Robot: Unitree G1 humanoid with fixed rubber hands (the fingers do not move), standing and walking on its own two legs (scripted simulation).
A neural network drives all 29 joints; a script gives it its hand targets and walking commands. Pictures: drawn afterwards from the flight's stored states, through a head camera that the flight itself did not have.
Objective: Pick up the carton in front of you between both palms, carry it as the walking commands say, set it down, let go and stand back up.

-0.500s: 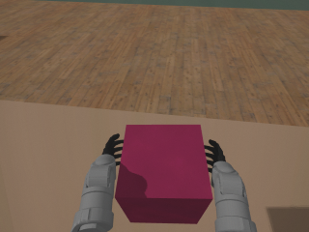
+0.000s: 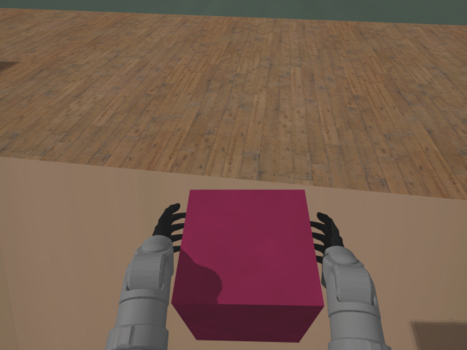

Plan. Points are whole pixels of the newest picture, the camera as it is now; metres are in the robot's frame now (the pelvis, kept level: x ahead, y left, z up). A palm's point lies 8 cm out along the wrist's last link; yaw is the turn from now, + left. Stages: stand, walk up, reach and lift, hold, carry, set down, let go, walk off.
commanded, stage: hold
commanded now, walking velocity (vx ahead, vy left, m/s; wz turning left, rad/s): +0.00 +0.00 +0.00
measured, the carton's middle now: (247, 269) +0.28 +0.00 -0.02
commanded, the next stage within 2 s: carry in 0.62 s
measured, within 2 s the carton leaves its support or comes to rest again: neither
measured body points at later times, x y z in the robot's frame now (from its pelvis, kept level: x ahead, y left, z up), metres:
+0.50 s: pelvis -0.01 +0.00 +0.00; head -0.05 +0.00 +0.45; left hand +0.29 +0.15 +0.05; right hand +0.29 -0.15 +0.04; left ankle +0.01 +0.13 -0.75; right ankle +0.00 -0.13 -0.75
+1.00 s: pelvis +0.09 +0.01 -0.02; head +0.07 +0.01 +0.43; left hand +0.38 +0.15 +0.07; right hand +0.36 -0.16 +0.07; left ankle +0.01 +0.14 -0.74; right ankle +0.06 -0.10 -0.75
